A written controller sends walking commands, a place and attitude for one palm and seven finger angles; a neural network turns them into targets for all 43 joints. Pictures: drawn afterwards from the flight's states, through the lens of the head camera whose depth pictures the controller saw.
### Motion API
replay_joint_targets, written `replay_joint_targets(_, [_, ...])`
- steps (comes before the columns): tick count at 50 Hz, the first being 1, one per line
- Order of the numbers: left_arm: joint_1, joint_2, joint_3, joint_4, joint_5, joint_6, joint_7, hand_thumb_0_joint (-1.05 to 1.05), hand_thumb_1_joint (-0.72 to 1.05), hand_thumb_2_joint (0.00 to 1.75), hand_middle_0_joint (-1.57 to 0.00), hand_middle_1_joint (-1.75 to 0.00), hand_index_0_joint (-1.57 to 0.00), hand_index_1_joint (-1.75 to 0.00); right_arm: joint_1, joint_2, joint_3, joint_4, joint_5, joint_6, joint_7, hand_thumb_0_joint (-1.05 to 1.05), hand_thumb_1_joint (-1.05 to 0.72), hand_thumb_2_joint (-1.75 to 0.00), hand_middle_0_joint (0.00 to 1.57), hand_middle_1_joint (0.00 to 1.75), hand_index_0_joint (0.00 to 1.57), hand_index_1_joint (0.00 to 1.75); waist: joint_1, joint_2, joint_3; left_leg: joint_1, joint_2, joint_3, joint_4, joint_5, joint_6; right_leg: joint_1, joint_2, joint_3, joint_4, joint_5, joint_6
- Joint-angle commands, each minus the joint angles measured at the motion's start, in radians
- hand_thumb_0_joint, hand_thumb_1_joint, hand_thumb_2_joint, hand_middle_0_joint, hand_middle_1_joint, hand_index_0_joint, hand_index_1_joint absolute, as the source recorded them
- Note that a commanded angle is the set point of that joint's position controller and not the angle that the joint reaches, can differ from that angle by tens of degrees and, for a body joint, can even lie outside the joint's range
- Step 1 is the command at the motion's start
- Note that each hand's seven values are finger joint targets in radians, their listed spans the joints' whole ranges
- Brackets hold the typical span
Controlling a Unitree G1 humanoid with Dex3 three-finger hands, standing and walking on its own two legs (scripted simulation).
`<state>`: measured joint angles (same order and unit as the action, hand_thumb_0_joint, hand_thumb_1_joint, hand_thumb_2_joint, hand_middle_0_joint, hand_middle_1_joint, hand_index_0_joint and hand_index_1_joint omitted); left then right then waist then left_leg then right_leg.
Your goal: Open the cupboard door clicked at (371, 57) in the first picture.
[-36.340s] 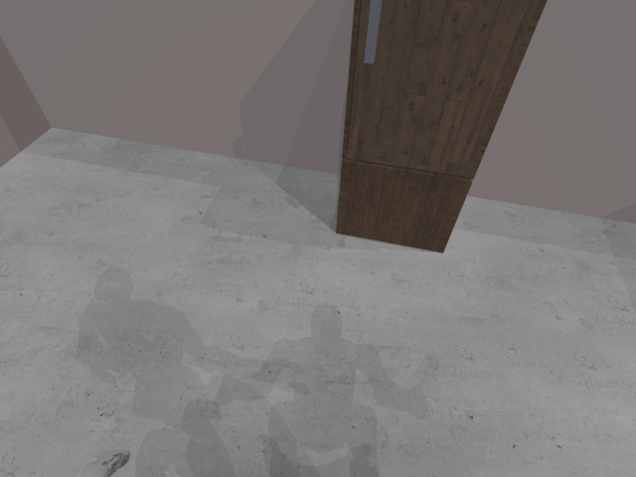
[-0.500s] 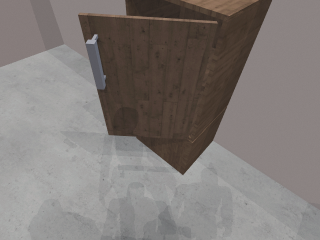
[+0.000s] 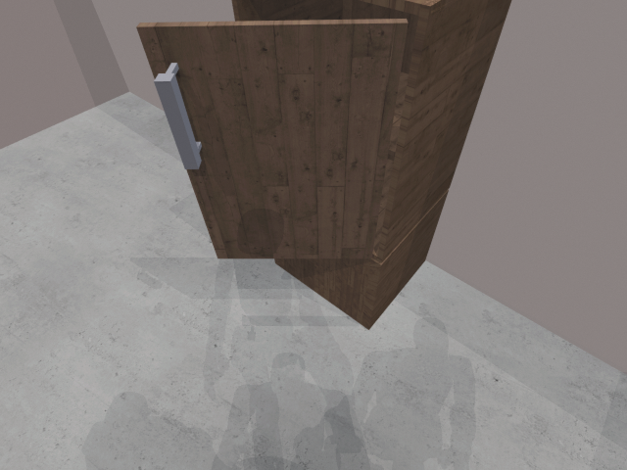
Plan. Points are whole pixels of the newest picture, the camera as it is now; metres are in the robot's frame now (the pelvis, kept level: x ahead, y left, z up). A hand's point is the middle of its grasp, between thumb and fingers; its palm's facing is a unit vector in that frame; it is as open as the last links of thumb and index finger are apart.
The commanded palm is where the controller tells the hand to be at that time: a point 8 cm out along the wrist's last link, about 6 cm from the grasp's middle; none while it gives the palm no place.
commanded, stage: look again from close up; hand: left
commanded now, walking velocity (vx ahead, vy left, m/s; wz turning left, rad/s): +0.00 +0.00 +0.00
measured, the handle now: (183, 118) +0.65 +0.26 +0.11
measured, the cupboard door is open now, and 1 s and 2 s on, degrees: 39 39 39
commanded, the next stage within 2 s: shuffle to correct the standing spot in 0.30 s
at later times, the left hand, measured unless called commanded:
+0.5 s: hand out of the picture +0.00 +0.12 -0.17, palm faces +0.02 -0.98 -0.18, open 7.3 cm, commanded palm none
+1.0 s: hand out of the picture +0.14 +0.17 -0.17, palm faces +0.07 -0.97 -0.25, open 7.3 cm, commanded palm none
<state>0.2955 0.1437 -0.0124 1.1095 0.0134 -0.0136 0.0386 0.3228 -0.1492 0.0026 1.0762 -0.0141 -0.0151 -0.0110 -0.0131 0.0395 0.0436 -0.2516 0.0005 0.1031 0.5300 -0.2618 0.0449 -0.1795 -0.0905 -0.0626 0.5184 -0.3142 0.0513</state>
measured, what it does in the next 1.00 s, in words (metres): steps on the spot: right foot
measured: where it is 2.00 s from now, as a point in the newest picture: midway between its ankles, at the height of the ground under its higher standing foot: outside the picture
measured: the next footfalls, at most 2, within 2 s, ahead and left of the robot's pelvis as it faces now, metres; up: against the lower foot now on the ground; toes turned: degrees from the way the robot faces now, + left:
right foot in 0.94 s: +0.11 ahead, -0.11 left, +0.00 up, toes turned -9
left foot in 1.34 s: +0.25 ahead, +0.17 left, +0.00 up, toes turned +7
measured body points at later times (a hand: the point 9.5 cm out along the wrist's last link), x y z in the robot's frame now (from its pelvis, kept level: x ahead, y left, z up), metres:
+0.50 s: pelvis +0.01 -0.04 +0.00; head +0.02 -0.04 +0.45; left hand +0.00 +0.18 -0.16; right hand +0.01 -0.26 -0.16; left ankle +0.02 +0.09 -0.73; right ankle -0.02 -0.15 -0.73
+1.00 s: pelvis +0.09 -0.02 -0.01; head +0.12 -0.05 +0.44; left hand +0.13 +0.22 -0.15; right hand +0.06 -0.23 -0.18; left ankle +0.02 +0.09 -0.70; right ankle +0.07 -0.10 -0.74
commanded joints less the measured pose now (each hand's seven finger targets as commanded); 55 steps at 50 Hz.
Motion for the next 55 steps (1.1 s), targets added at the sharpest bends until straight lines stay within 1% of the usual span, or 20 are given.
replay_joint_targets(1, [0.059,0.092,0.013,-0.037,0.003,-0.01,0.002,0.0,0.9,0.9,-0.2,-0.3,-0.2,-0.3,0.035,-0.099,-0.018,-0.05,0.001,-0.013,-0.006,0.0,-0.9,-0.9,0.2,0.3,0.2,0.3,0.007,-0.071,0.042,-0.012,0.099,-0.13,-0.158,0.01,0.003,-0.081,-0.014,0.045,-0.093,0.015,-0.071])
replay_joint_targets(7, [0.063,0.1,0.016,-0.042,0.004,-0.009,0.0,0.0,0.9,0.9,-0.2,-0.3,-0.2,-0.3,0.028,-0.096,-0.015,-0.035,0.0,-0.008,-0.005,0.0,-0.9,-0.9,0.2,0.3,0.2,0.3,0.007,-0.085,0.084,-0.008,0.094,-0.108,-0.17,-0.017,-0.006,-0.12,-0.018,0.067,-0.123,-0.02,-0.072])
replay_joint_targets(19, [0.069,0.115,0.023,-0.036,0.002,-0.019,-0.004,0.0,0.9,0.9,-0.2,-0.3,-0.2,-0.3,0.0,-0.092,-0.012,-0.01,0.002,-0.018,-0.012,0.0,-0.9,-0.9,0.2,0.3,0.2,0.3,0.018,-0.057,-0.012,0.057,0.103,-0.076,-0.121,0.161,-0.019,-0.047,-0.033,0.077,-0.126,0.183,-0.076])
replay_joint_targets(23, [0.084,0.126,0.031,-0.035,0.008,-0.014,-0.007,0.0,0.9,0.9,-0.2,-0.3,-0.2,-0.3,-0.001,-0.086,-0.013,-0.004,-0.002,-0.008,-0.007,0.0,-0.9,-0.9,0.2,0.3,0.2,0.3,0.026,-0.067,0.036,0.01,0.076,-0.053,-0.09,0.002,-0.022,-0.061,-0.042,0.111,-0.162,-0.023,-0.098])
replay_joint_targets(26, [0.103,0.157,0.047,-0.039,0.009,-0.01,-0.01,0.0,0.9,0.9,-0.2,-0.3,-0.2,-0.3,-0.018,-0.069,-0.014,-0.022,-0.007,0.0,0.002,0.0,-0.9,-0.9,0.2,0.3,0.2,0.3,0.037,-0.135,0.083,-0.082,0.039,-0.01,0.002,-0.084,-0.034,-0.065,-0.11,0.201,-0.244,-0.177,-0.141])
replay_joint_targets(29, [0.119,0.172,0.061,-0.047,0.012,-0.014,-0.009,0.0,0.9,0.9,-0.2,-0.3,-0.2,-0.3,-0.025,-0.065,-0.019,-0.038,-0.009,-0.002,0.005,0.0,-0.9,-0.9,0.2,0.3,0.2,0.3,0.044,-0.172,0.099,-0.131,0.041,0.004,0.084,-0.09,-0.035,-0.038,-0.174,0.251,-0.262,-0.077,-0.183])
replay_joint_targets(32, [0.109,0.166,0.07,-0.054,0.015,-0.017,-0.01,0.0,0.9,0.9,-0.2,-0.3,-0.2,-0.3,0.012,-0.063,-0.018,-0.034,-0.006,-0.015,0.003,0.0,-0.9,-0.9,0.2,0.3,0.2,0.3,0.028,-0.142,0.07,-0.053,0.038,0.004,0.0,-0.028,-0.029,-0.03,-0.146,0.171,-0.156,0.114,-0.174])
replay_joint_targets(34, [0.086,0.136,0.068,-0.068,0.016,-0.009,-0.013,0.0,0.9,0.9,-0.2,-0.3,-0.2,-0.3,0.081,-0.096,-0.021,-0.009,-0.004,-0.024,0.0,0.0,-0.9,-0.9,0.2,0.3,0.2,0.3,0.005,-0.014,0.048,0.073,0.078,-0.045,-0.058,0.144,-0.005,-0.096,-0.044,0.049,-0.019,0.086,-0.123])
replay_joint_targets(36, [0.05,0.081,0.057,-0.09,0.015,-0.009,-0.014,0.0,0.9,0.9,-0.2,-0.3,-0.2,-0.3,0.177,-0.163,-0.035,0.016,-0.01,-0.027,-0.013,0.0,-0.9,-0.9,0.2,0.3,0.2,0.3,-0.021,0.221,0.006,0.21,0.234,-0.243,-0.131,0.399,0.105,-0.245,0.068,-0.091,0.225,-0.136,-0.081])
replay_joint_targets(37, [0.015,0.07,0.051,-0.106,0.016,-0.009,-0.012,0.0,0.9,0.9,-0.2,-0.3,-0.2,-0.3,0.214,-0.163,-0.036,0.023,-0.011,-0.026,-0.02,0.0,-0.9,-0.9,0.2,0.3,0.2,0.3,-0.04,0.255,0.011,0.271,0.281,-0.304,-0.167,0.527,0.164,-0.355,0.079,-0.069,0.359,-0.314,-0.081])
replay_joint_targets(38, [-0.021,0.07,0.051,-0.122,0.015,-0.01,-0.012,0.0,0.9,0.9,-0.2,-0.3,-0.2,-0.3,0.222,-0.147,-0.033,0.021,-0.01,-0.028,-0.024,0.0,-0.9,-0.9,0.2,0.3,0.2,0.3,-0.042,0.211,0.023,0.29,0.307,-0.324,-0.162,0.604,0.206,-0.411,0.054,-0.037,0.443,-0.347,-0.089])
replay_joint_targets(40, [-0.048,0.055,0.055,-0.128,0.01,-0.016,-0.017,0.0,0.9,0.9,-0.2,-0.3,-0.2,-0.3,0.167,-0.141,-0.03,-0.002,-0.016,-0.032,-0.024,0.0,-0.9,-0.9,0.2,0.3,0.2,0.3,-0.023,0.117,0.011,0.239,0.305,-0.293,-0.149,0.612,0.217,-0.385,0.022,-0.013,0.453,-0.321,-0.099])
replay_joint_targets(44, [0.063,0.026,0.054,-0.093,0.012,-0.015,-0.032,0.0,0.9,0.9,-0.2,-0.3,-0.2,-0.3,0.037,-0.144,-0.03,-0.04,-0.009,-0.027,-0.019,0.0,-0.9,-0.9,0.2,0.3,0.2,0.3,0.069,0.056,-0.041,0.038,0.19,-0.127,-0.097,0.361,0.126,-0.058,0.051,-0.083,0.114,-0.013,-0.081])
replay_joint_targets(45, [0.125,0.049,0.062,-0.073,0.015,-0.02,-0.029,0.0,0.9,0.9,-0.2,-0.3,-0.2,-0.3,0.026,-0.138,-0.032,-0.042,-0.001,-0.029,-0.016,0.0,-0.9,-0.9,0.2,0.3,0.2,0.3,0.102,-0.015,-0.057,-0.032,0.151,-0.09,-0.02,0.28,0.087,0.069,0.038,-0.066,0.008,0.11,-0.082])
replay_joint_targets(46, [0.203,0.125,0.079,-0.05,0.021,-0.033,-0.019,0.0,0.9,0.9,-0.2,-0.3,-0.2,-0.3,0.032,-0.109,-0.031,-0.051,0.01,-0.032,-0.01,0.0,-0.9,-0.9,0.2,0.3,0.2,0.3,0.131,-0.185,-0.089,-0.179,0.084,-0.033,0.132,0.095,0.035,0.235,-0.125,0.137,-0.071,0.15,-0.129])
replay_joint_targets(47, [0.275,0.224,0.102,-0.045,0.018,-0.036,-0.01,0.0,0.9,0.9,-0.2,-0.3,-0.2,-0.3,0.0,-0.08,-0.028,-0.091,0.006,-0.035,-0.004,0.0,-0.9,-0.9,0.2,0.3,0.2,0.3,0.151,-0.378,-0.083,-0.349,-0.013,0.013,0.367,-0.274,-0.017,0.303,-0.38,0.483,-0.2,0.366,-0.244])
replay_joint_targets(48, [0.271,0.232,0.102,-0.048,0.007,-0.034,-0.003,0.0,0.9,0.9,-0.2,-0.3,-0.2,-0.3,-0.013,-0.11,-0.037,-0.097,-0.006,-0.019,-0.01,0.0,-0.9,-0.9,0.2,0.3,0.2,0.3,0.132,-0.236,-0.069,-0.367,0.015,-0.072,0.528,-0.35,-0.036,0.264,-0.446,0.521,-0.226,0.492,-0.319])
replay_joint_targets(49, [0.217,0.211,0.1,-0.062,0.009,-0.032,0.001,0.0,0.9,0.9,-0.2,-0.3,-0.2,-0.3,-0.024,-0.089,-0.038,-0.093,-0.007,-0.011,-0.008,0.0,-0.9,-0.9,0.2,0.3,0.2,0.3,0.112,-0.167,-0.017,-0.398,0.04,-0.102,0.594,-0.315,-0.041,0.205,-0.422,0.447,-0.212,0.488,-0.333])
replay_joint_targets(51, [0.135,0.149,0.083,-0.079,0.012,-0.038,0.003,0.0,0.9,0.9,-0.2,-0.3,-0.2,-0.3,-0.056,-0.082,-0.039,-0.081,-0.011,0.003,0.005,0.0,-0.9,-0.9,0.2,0.3,0.2,0.3,0.076,-0.235,0.06,-0.411,0.067,-0.106,0.629,-0.218,-0.052,0.101,-0.329,0.293,-0.207,0.591,-0.265])
replay_joint_targets(55, [0.08,0.158,0.088,-0.097,0.015,-0.041,0.002,0.0,0.9,0.9,-0.2,-0.3,-0.2,-0.3,-0.049,-0.046,-0.037,-0.079,-0.004,0.023,0.025,0.0,-0.9,-0.9,0.2,0.3,0.2,0.3,0.037,-0.197,0.017,-0.316,0.059,-0.046,0.491,-0.08,-0.073,0.042,-0.226,0.061,-0.18,0.679,-0.203])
